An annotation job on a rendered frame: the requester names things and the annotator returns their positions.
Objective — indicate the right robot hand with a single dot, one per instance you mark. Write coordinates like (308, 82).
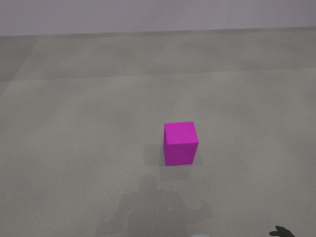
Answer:
(281, 232)

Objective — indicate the carton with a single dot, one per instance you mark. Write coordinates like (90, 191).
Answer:
(180, 143)

